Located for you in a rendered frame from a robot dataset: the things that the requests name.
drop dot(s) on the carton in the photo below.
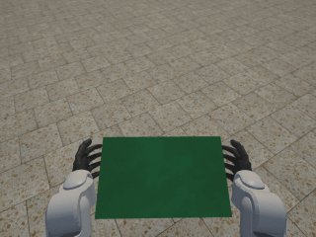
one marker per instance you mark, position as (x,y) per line
(162,177)

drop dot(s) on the right robot hand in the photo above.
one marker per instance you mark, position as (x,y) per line
(241,160)

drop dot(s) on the left robot hand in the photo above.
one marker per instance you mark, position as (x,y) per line
(82,160)

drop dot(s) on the left robot forearm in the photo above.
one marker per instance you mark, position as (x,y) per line
(68,213)

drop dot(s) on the right robot forearm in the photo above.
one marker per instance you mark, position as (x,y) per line
(262,213)

